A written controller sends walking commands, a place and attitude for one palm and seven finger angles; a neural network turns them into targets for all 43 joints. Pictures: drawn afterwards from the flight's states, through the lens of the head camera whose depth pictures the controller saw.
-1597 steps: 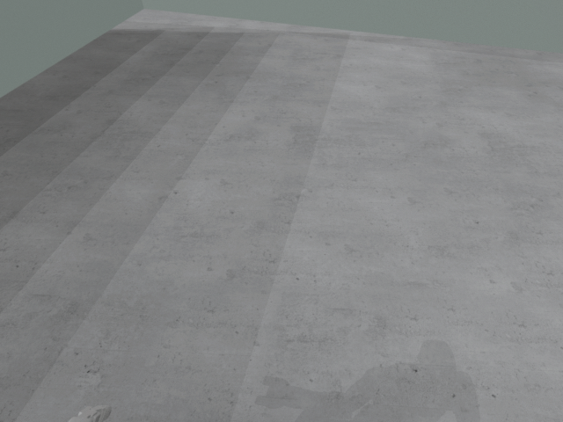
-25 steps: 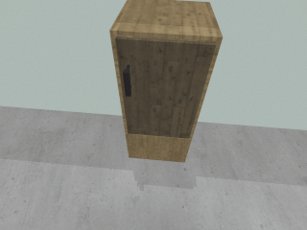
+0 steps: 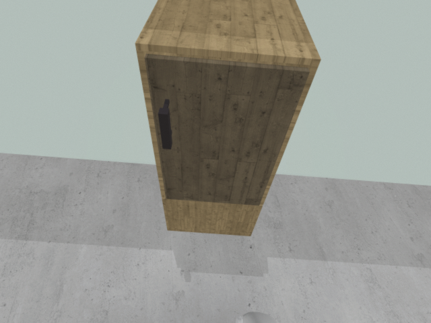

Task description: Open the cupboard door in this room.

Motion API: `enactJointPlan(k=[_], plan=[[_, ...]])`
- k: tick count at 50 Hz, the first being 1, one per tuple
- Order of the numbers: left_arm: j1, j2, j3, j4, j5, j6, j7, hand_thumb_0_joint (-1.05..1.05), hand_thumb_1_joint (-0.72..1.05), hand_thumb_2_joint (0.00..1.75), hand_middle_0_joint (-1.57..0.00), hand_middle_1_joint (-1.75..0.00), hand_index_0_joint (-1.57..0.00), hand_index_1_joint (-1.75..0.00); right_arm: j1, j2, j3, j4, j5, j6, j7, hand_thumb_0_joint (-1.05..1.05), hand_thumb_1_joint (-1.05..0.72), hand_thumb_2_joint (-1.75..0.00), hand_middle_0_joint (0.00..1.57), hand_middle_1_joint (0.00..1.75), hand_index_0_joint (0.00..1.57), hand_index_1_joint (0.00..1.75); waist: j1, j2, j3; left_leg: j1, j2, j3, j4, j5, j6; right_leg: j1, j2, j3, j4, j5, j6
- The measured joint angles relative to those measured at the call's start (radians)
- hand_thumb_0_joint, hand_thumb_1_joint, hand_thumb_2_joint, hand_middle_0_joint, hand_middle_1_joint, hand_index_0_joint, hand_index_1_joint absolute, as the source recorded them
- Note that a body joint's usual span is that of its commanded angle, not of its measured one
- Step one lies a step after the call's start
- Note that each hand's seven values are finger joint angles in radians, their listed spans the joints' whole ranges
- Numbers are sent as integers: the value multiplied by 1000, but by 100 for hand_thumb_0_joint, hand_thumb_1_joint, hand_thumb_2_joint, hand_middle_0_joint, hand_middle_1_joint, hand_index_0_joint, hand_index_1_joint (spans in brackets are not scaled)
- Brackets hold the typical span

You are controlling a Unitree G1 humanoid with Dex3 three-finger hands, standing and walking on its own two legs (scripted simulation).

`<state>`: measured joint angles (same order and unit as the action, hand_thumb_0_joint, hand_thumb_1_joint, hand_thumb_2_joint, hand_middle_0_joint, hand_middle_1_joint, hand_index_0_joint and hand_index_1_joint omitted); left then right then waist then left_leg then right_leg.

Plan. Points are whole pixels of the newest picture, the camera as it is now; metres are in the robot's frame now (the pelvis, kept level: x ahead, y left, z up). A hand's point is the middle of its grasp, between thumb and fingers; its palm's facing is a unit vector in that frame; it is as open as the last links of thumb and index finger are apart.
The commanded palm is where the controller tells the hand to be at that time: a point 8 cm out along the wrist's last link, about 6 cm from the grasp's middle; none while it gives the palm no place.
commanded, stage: come to a stop and stand still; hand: left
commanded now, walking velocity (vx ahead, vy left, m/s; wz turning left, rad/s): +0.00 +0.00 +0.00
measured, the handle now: (167, 124) +0.59 +0.15 +0.00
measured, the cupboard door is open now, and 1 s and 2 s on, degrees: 0 0 0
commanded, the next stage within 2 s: look again from close up in 0.92 s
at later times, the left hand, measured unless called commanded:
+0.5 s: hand out of the picture +0.15 +0.14 -0.16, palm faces +0.07 -0.98 -0.18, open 7.4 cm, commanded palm none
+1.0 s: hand out of the picture +0.04 +0.18 -0.14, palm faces +0.04 -0.96 -0.27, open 7.4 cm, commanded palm none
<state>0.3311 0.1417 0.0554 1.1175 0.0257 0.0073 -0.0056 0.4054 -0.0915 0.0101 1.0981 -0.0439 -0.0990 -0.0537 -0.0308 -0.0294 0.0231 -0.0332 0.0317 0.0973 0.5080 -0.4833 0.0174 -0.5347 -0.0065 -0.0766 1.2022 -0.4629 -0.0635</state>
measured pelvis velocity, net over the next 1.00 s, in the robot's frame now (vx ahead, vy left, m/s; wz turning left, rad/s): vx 0.03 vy -0.01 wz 0.01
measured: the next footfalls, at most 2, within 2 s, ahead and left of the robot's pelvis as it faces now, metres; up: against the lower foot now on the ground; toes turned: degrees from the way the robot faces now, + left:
right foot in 0.18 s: +0.22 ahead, -0.12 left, +0.00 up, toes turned -6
left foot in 0.54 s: +0.10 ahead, +0.09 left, +0.00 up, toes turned +5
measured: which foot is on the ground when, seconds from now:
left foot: down 0.00-0.18, up 0.20-0.52, down 0.54-1.00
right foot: up 0.00-0.16, down 0.18-0.56, up 0.58-0.70, down 0.72-1.00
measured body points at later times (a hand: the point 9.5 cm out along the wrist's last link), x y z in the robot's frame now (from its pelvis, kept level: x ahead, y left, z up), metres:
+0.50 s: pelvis +0.05 -0.03 +0.00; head +0.07 -0.02 +0.45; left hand +0.15 +0.19 -0.15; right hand +0.12 -0.27 -0.15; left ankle +0.05 +0.09 -0.70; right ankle +0.18 -0.12 -0.72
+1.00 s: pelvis +0.03 -0.01 +0.01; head +0.03 -0.05 +0.46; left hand +0.04 +0.23 -0.12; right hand +0.04 -0.24 -0.16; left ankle +0.06 +0.08 -0.72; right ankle +0.10 -0.11 -0.72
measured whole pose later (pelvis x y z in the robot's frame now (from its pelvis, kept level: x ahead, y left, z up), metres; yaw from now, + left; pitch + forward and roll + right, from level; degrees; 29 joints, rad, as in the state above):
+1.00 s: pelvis +0.03 -0.01 +0.01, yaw +0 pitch -1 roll +2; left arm 0.34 0.16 0.01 1.01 0.02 0.02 0.01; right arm 0.35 -0.21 -0.02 0.97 -0.03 0.01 -0.01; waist -0.01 0.06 -0.01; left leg -0.24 -0.02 0.14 0.48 -0.23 0.05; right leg -0.34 -0.01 0.00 0.53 -0.19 -0.03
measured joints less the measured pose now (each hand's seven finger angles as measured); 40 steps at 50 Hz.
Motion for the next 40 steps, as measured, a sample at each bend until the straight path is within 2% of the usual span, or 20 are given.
enactJointPlan(k=[2, 4, 7, 8, 9, 10, 11, 13, 14, 16, 18, 22, 26, 28, 30, 32, 33, 36, 38, 40], plan=[[-50, 22, 4, -25, 6, 12, 3, 2, 93, 90, -20, -29, -20, -30, 24, 12, 7, 10, 1, 0, -1, -1, -91, -90, 20, 30, 20, 30, 1, 4, 21, 46, 8, 3, -65, 20, -10, -75, -15, -21, -24, 75, 1], [-102, 43, 6, -59, -3, 10, -4, 3, 94, 90, -20, -29, -20, -30, 43, 18, 13, 24, 4, 9, -1, -1, -91, -90, 20, 30, 20, 30, 5, 17, 50, 86, 18, 4, -118, 37, -19, -103, -25, -45, -168, 165, 1], [-166, 56, 1, -114, -8, -14, -6, 3, 94, 90, -19, -29, -20, -30, 58, 16, 11, 53, 16, 38, 4, 0, -90, -90, 20, 30, 20, 30, 14, 41, 99, 117, 34, 2, -96, 29, -24, -50, -10, -58, -421, 298, -6], [-175, 59, -1, -129, -8, -25, -3, 3, 94, 90, -19, -29, -19, -30, 65, 11, 6, 61, 21, 49, 8, 0, -90, -90, 20, 30, 20, 30, 18, 45, 106, 115, 38, 1, -49, 16, -24, -7, -6, -61, -498, 353, -8], [-175, 66, -4, -142, -6, -36, 0, 2, 94, 90, -19, -29, -19, -30, 78, 9, 0, 67, 26, 59, 12, 0, -90, -90, 20, 30, 20, 30, 18, 36, 104, 95, 33, -1, 30, 3, -23, 41, -17, -60, -568, 462, -15], [-177, 72, -5, -151, -4, -47, 6, 2, 93, 90, -19, -29, -20, -30, 83, 5, -7, 70, 33, 67, 16, 0, -90, -90, 20, 30, 20, 30, 19, 26, 98, 43, 26, -10, 158, -3, -15, 64, -27, -56, -581, 447, -14], [-186, 69, -5, -156, -4, -53, 15, 2, 93, 90, -19, -29, -20, -30, 69, -7, -16, 67, 40, 77, 17, 0, -90, -90, 20, 30, 20, 30, 21, 31, 103, -24, 17, -41, 307, -37, -5, 67, -27, -57, -559, 374, -15], [-198, 59, -6, -159, -6, -49, 27, 1, 92, 90, -19, -29, -20, -30, 19, -35, -36, 48, 48, 96, 14, 0, -90, -90, 20, 30, 20, 30, 12, 38, 112, -156, -12, -94, 544, -90, 4, 72, -26, -60, -539, 286, -19], [-204, 55, -7, -157, -7, -40, 32, 1, 92, 90, -19, -29, -20, -30, -11, -48, -45, 33, 47, 105, 12, 0, -90, -90, 20, 30, 20, 30, 6, 37, 114, -212, -19, -103, 616, -94, 4, 78, -26, -61, -545, 279, -19], [-215, 42, -9, -151, -6, -17, 41, 1, 92, 90, -19, -29, -20, -30, -69, -69, -55, 1, 40, 117, 11, 0, -90, -90, 20, 30, 20, 30, -3, 33, 105, -306, -20, -100, 666, -80, -4, 85, -28, -63, -573, 301, -11], [-224, 30, -10, -149, -1, 1, 42, 1, 91, 90, -19, -29, -20, -30, -122, -82, -60, -32, 34, 124, 15, 0, -91, -90, 20, 30, 20, 30, -5, 24, 92, -367, -16, -87, 630, -54, -12, 88, -31, -62, -600, 320, -16], [-228, 14, -10, -163, 4, 21, 37, 0, 91, 90, -20, -29, -20, -30, -191, -88, -62, -87, 25, 123, 29, 0, -91, -90, 19, 29, 20, 30, 16, 1, 63, -399, -11, -62, 483, -1, -18, 92, -36, -57, -643, 354, -14], [-201, 21, -8, -176, 5, 32, 31, 0, 91, 90, -20, -29, -20, -30, -203, -73, -55, -121, 24, 108, 38, 0, -91, -90, 19, 29, 19, 30, 34, -18, 23, -312, -14, -37, 243, 65, -10, 97, -33, -57, -670, 380, -4], [-169, 25, -18, -174, -5, 46, 46, 0, 91, 90, -20, -29, -20, -30, -182, -68, -56, -151, 22, 110, 41, -1, -91, -90, 19, 29, 20, 30, 22, -12, -3, -256, -8, -6, 123, 163, -6, 90, -34, -57, -642, 349, 11], [-124, 21, -26, -174, -8, 67, 49, 0, 91, 90, -20, -29, -20, -30, -155, -69, -54, -191, 16, 124, 37, 0, -91, -90, 19, 29, 20, 30, 22, 6, -30, -245, -11, 18, 130, 171, 10, 59, -29, -15, -511, 206, 19], [-82, 18, -25, -173, -3, 74, 38, 0, 91, 90, -20, -29, -20, -30, -142, -75, -52, -215, 12, 135, 37, 0, -91, -90, 19, 30, 20, 30, 22, 37, -46, -231, -14, 35, 122, 160, 22, 50, -18, 24, -391, 158, 27], [-66, 18, -25, -174, -3, 72, 33, 0, 91, 90, -20, -29, -20, -30, -137, -78, -50, -223, 11, 136, 38, 0, -91, -90, 19, 30, 20, 30, 23, 53, -50, -228, -16, 37, 117, 160, 26, 66, -14, 31, -381, 146, 30], [-20, 33, -21, -181, 0, 48, 23, 0, 91, 90, -20, -29, -20, -30, -124, -86, -47, -236, 13, 128, 37, 0, -92, -90, 20, 30, 20, 30, 38, 65, -55, -238, -35, 52, 116, 164, 32, 162, -16, 53, -516, 157, 31], [-8, 36, -21, -169, 2, 35, 25, 1, 91, 90, -20, -29, -20, -30, -131, -93, -42, -231, 18, 124, 40, 0, -92, -90, 20, 30, 20, 30, 50, 76, -42, -246, -39, 63, 118, 168, 32, 163, -15, 71, -549, 220, 39], [8, 31, -28, -154, 1, 29, 23, 1, 91, 90, -20, -29, -20, -30, -131, -105, -44, -225, 20, 124, 40, 0, -92, -90, 20, 30, 20, 30, 44, 97, -36, -241, -41, 59, 92, 186, 31, 164, -15, 68, -561, 227, 38]])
